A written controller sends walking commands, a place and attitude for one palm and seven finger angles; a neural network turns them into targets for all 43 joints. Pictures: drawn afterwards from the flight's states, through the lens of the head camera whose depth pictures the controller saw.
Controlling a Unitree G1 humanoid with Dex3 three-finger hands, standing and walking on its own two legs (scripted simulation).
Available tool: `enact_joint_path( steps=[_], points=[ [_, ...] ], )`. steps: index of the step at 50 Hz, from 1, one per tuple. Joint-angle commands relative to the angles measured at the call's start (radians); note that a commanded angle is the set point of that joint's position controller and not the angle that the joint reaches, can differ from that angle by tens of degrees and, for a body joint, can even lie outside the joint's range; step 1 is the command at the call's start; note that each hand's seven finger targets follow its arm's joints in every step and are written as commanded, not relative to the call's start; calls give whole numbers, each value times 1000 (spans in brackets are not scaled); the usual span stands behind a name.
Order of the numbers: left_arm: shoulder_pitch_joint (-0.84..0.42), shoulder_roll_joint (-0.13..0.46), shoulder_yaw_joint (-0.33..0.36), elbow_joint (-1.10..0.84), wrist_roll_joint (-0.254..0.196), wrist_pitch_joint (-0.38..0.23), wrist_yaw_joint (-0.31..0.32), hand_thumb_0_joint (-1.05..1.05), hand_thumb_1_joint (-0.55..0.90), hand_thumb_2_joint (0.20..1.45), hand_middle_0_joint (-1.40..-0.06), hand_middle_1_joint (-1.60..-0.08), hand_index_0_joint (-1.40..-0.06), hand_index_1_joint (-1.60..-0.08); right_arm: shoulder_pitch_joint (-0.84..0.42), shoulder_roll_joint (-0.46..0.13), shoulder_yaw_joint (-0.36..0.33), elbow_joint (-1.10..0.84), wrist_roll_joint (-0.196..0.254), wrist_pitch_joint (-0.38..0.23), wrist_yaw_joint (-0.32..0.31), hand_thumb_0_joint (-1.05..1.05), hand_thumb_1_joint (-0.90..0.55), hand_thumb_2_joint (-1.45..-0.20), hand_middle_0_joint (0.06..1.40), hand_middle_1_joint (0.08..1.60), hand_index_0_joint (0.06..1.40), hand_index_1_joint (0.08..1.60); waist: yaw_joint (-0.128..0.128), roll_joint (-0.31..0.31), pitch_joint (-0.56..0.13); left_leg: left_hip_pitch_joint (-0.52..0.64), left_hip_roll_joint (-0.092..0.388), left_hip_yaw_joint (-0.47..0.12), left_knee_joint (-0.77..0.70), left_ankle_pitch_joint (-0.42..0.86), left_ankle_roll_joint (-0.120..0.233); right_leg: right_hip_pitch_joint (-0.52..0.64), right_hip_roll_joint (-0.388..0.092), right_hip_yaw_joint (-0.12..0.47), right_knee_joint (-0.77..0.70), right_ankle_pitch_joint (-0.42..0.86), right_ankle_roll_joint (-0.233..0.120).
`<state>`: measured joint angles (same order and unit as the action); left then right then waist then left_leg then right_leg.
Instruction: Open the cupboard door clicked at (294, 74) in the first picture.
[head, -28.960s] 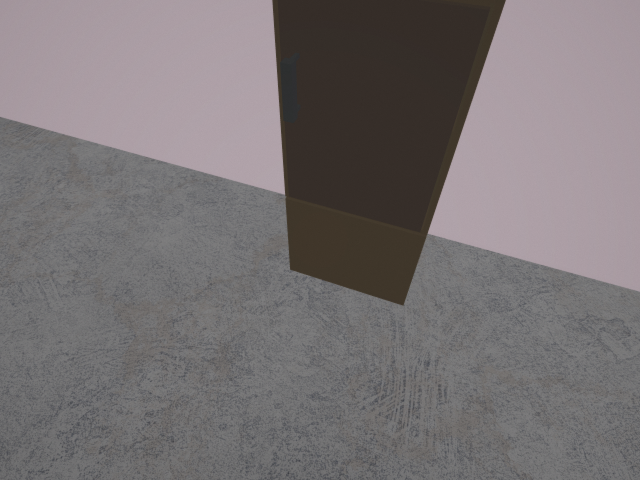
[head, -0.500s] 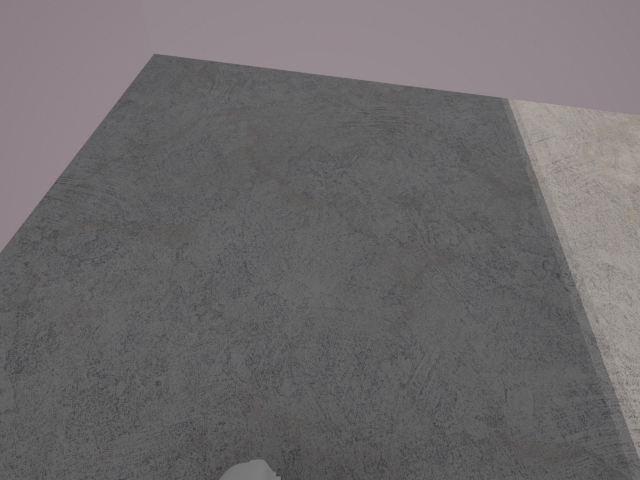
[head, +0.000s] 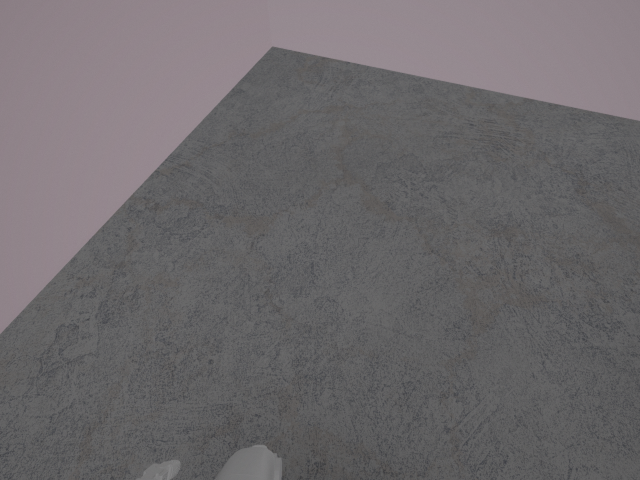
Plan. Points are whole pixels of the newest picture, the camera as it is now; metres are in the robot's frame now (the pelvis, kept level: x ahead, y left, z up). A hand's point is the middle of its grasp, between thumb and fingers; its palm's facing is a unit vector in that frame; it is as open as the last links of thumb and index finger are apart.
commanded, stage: turn to face it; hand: left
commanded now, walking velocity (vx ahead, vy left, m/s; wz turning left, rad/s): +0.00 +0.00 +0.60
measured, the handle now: out of the picture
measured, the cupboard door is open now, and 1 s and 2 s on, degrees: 42 42 42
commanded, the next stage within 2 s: none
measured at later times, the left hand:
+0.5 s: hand out of the picture +0.08 +0.23 -0.16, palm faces +0.31 -0.90 -0.31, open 7.3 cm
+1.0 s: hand out of the picture -0.01 +0.21 -0.19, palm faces +0.61 -0.75 -0.25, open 7.3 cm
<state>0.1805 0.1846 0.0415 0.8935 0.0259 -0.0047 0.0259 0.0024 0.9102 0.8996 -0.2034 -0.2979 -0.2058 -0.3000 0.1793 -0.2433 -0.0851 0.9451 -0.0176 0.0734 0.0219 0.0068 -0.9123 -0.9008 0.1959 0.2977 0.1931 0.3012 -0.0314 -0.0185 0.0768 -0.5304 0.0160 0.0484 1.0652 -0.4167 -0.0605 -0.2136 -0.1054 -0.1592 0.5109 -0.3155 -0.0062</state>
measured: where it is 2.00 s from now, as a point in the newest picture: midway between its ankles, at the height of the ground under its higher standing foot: outside the picture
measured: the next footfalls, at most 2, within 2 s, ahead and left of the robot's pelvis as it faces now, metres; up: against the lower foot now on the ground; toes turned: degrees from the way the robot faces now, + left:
left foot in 0.18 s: +0.05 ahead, +0.14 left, +0.00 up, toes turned +14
right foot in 0.50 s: +0.13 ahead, -0.12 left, +0.00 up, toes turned +14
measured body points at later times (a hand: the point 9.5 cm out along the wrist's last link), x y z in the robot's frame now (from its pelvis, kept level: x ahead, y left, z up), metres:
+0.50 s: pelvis +0.05 -0.02 -0.02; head +0.11 -0.01 +0.43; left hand +0.06 +0.27 -0.14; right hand +0.22 -0.23 -0.17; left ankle +0.01 +0.13 -0.74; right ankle +0.09 -0.13 -0.74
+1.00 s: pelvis +0.07 -0.01 -0.01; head +0.11 +0.05 +0.43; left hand -0.04 +0.25 -0.17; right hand +0.31 -0.15 -0.14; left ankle +0.01 +0.07 -0.74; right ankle +0.11 -0.15 -0.67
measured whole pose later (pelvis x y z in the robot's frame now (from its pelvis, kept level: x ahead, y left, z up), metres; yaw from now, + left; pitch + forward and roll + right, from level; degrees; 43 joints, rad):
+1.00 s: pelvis +0.07 -0.01 -0.01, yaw +37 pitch +2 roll +0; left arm 0.18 0.26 0.08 0.92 0.02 0.06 0.02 0.01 0.91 0.90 -0.20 -0.30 -0.20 -0.30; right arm 0.13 -0.21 -0.05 0.89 -0.02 0.03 0.00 0.00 -0.91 -0.90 0.20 0.30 0.20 0.30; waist 0.01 -0.05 0.10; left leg -0.32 -0.01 0.05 0.59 -0.31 0.03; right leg -0.48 -0.11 -0.06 1.12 -0.49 0.08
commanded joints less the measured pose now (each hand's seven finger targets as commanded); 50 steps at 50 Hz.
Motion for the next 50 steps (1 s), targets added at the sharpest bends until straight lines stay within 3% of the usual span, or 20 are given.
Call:
enact_joint_path(
  steps=[1, 6, 7, 8, 9, 12, 14, 20, 23, 24, 25, 27, 30, 37, 41, 42, 43, 44, 46, 50],
  points=[
    [94, 211, 54, -35, 3, -16, 8, 0, 900, 900, -200, -300, -200, -300, -105, -25, 11, -101, 5, -27, 12, 0, -900, -900, 200, 300, 200, 300, 65, -171, -101, -1, 7, 57, -207, -16, -3, 208, -234, 63, -71, 725, -88],
    [80, 251, 70, -36, -3, -10, -2, 0, 900, 900, -200, -300, -200, -300, -35, -79, 4, -105, 1, -40, 8, 0, -900, -900, 200, 300, 200, 300, 17, -170, -152, 261, -29, 109, -521, 144, 35, 131, -238, -13, 112, 711, -33],
    [67, 236, 65, -44, -8, -9, -6, 0, 900, 900, -200, -300, -200, -300, 38, -129, -11, -89, -4, -46, 7, 0, -900, -900, 200, 300, 200, 300, -27, -60, -207, 450, 32, 47, -616, 337, 60, 10, -218, -38, 276, 566, 5],
    [60, 166, 53, -86, -18, -4, -16, 0, 900, 900, -200, -300, -200, -300, 117, -256, -45, -82, -14, -56, 0, 0, -900, -900, 200, 300, 200, 300, -71, 269, -267, 653, 325, -353, -625, 752, 217, -305, -63, -57, 525, -86, 86],
    [-2, 152, 38, -128, -9, 8, -9, 0, 900, 900, -200, -300, -200, -300, 179, -307, -51, -63, -2, -46, -7, 0, -900, -900, 200, 300, 200, 300, -91, 281, -276, 618, 453, -445, -646, 909, 323, -385, -17, 67, 650, -383, 82],
    [-46, 151, 45, -90, -7, 26, -7, 0, 900, 900, -200, -300, -200, -300, 25, -227, -34, -97, -7, -53, -33, 0, -900, -900, 200, 300, 200, 300, -31, 241, -153, 404, 311, -322, -692, 566, 255, -406, -31, 171, 690, -200, 88],
    [0, 139, 47, -62, -5, 31, -17, 0, 900, 900, -200, -300, -200, -300, -26, -200, -23, -111, -9, -60, -34, 0, -900, -900, 200, 300, 200, 300, 10, 172, -130, 370, 242, -244, -686, 592, 222, -362, -6, 154, 621, -133, 93],
    [26, 124, 41, -72, -11, 25, -17, 0, 900, 900, -200, -300, -200, -300, -54, -206, -32, -120, -11, -50, -25, 0, -900, -900, 200, 300, 200, 300, 22, 194, -133, 293, 194, -265, -653, 531, 208, -165, 73, 100, 283, -108, 86],
    [131, 151, 51, -60, -10, 6, -12, 0, 900, 900, -200, -300, -200, -300, -108, -184, -36, -139, -1, -42, -22, 0, -900, -900, 200, 300, 200, 300, 81, 143, -146, 158, 133, -267, -545, 399, 151, 71, 77, 89, -13, 84, 73],
    [169, 222, 66, -60, 5, -7, -4, 0, 900, 900, -200, -300, -200, -300, -102, -127, -29, -151, 9, -42, -16, 0, -900, -900, 200, 300, 200, 300, 101, -61, -156, 16, 25, -172, -378, 168, 83, 190, -95, 264, -163, 120, 27],
    [165, 304, 77, -68, 13, -9, 2, 0, 900, 900, -200, -300, -200, -300, -102, -73, -18, -174, 11, -44, -10, 0, -900, -900, 200, 300, 200, 300, 108, -325, -139, -106, -103, -47, -96, -206, 22, 191, -365, 542, -237, 242, -103],
    [87, 243, 66, -87, 1, -7, 15, 0, 900, 900, -200, -300, -200, -300, -95, -104, -31, -149, 4, -27, -9, 0, -900, -900, 200, 300, 200, 300, 64, -253, -115, -82, -21, -128, 199, -149, 29, 60, -349, 485, -216, 261, -151],
    [-1, 170, 40, -108, -1, -11, 12, 0, 900, 900, -200, -300, -200, -300, -70, -68, -13, -104, 2, -17, 9, 0, -900, -900, 200, 300, 200, 300, 15, -204, -90, -56, 15, -68, 179, -6, -1, 62, -216, 172, -147, 458, -94],
    [116, 222, 64, -53, 7, -13, 11, 0, 900, 900, -200, -300, -200, -300, -146, -23, 12, -113, 10, -31, 15, 0, -900, -900, 200, 300, 200, 300, 84, -184, -136, 53, -1, 50, -278, -52, 4, 240, -255, 73, -52, 706, -101],
    [88, 239, 76, -54, -5, -8, 1, 0, 900, 900, -200, -300, -200, -300, -42, -65, 3, -97, 4, -43, 9, 0, -900, -900, 200, 300, 200, 300, 22, -140, -170, 288, -23, 87, -559, 148, 37, 130, -248, -5, 100, 642, -37],
    [71, 216, 71, -64, -11, -4, -3, 0, 900, 900, -200, -300, -200, -300, 30, -121, -13, -84, -2, -49, 8, 0, -900, -900, 200, 300, 200, 300, -22, -8, -212, 475, 62, -13, -641, 361, 73, -24, -212, -41, 267, 461, 10],
    [46, 141, 53, -111, -21, 1, -13, 0, 900, 900, -200, -300, -200, -300, 104, -245, -45, -77, -12, -54, -1, 0, -900, -900, 200, 300, 200, 300, -63, 325, -230, 630, 361, -420, -657, 803, 243, -341, -51, -54, 505, -229, 94],
    [-29, 145, 42, -152, -7, 16, -4, 0, 900, 900, -200, -300, -200, -300, 165, -272, -47, -55, -6, -43, -9, 0, -900, -900, 200, 300, 200, 300, -85, 242, -220, 572, 446, -449, -665, 844, 332, -385, -25, 73, 611, -389, 81],
    [-70, 135, 48, -124, -9, 24, 1, 0, 900, 900, -200, -300, -200, -300, 97, -223, -38, -71, -7, -52, -34, 0, -900, -900, 200, 300, 200, 300, -54, 276, -180, 495, 340, -383, -675, 727, 289, -430, -24, 157, 688, -260, 84],
    [-13, 130, 48, -70, -8, 31, -13, 0, 900, 900, -200, -300, -200, -300, 19, -176, -16, -88, -6, -66, -38, 0, -900, -900, 200, 300, 200, 300, 14, 135, -144, 434, 225, -244, -682, 731, 222, -357, 1, 158, 622, -104, 97]
  ],
)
